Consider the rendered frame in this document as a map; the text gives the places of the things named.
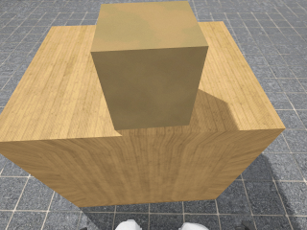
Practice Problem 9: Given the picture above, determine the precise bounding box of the carton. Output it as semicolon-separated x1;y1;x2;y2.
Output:
90;0;209;130

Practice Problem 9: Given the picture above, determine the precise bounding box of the pedestal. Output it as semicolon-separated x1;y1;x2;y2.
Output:
0;21;285;208

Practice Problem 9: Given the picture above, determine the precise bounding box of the robot right hand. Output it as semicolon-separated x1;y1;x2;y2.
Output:
234;220;256;230

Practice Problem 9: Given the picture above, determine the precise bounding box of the robot left thigh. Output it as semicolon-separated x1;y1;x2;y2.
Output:
115;220;142;230

